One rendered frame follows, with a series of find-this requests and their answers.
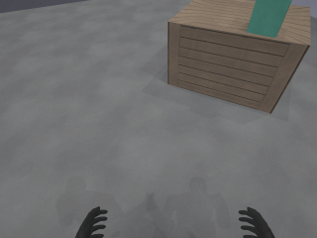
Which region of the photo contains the carton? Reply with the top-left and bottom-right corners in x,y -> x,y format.
247,0 -> 292,38

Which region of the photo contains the robot left hand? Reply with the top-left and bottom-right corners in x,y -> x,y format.
75,206 -> 108,238

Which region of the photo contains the robot right hand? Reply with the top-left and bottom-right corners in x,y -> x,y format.
239,207 -> 275,238

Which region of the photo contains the pedestal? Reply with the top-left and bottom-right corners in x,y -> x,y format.
167,0 -> 311,114

